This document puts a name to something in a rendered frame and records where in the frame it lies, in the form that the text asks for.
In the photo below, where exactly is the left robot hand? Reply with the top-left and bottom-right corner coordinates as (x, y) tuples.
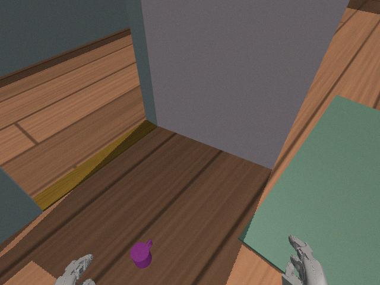
(54, 254), (96, 285)

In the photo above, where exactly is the mug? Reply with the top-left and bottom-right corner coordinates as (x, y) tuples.
(131, 239), (153, 268)

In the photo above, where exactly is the right robot hand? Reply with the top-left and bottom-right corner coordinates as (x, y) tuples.
(281, 235), (328, 285)

